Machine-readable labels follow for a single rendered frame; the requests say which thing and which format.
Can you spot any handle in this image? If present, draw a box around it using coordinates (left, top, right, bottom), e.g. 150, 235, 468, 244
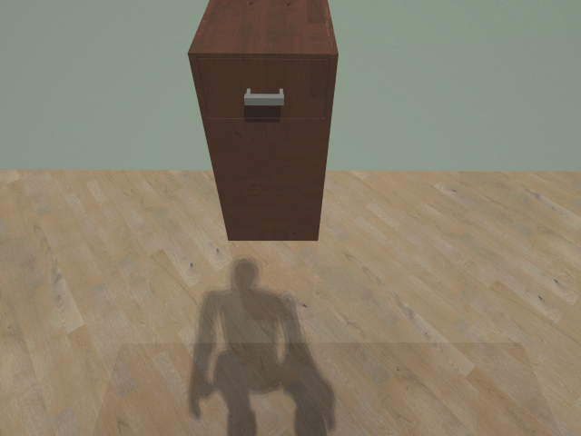
244, 88, 284, 105

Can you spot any cabinet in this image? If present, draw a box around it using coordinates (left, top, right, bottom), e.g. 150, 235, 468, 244
188, 0, 339, 241

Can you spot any drawer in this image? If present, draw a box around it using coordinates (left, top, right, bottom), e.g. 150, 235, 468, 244
198, 57, 329, 117

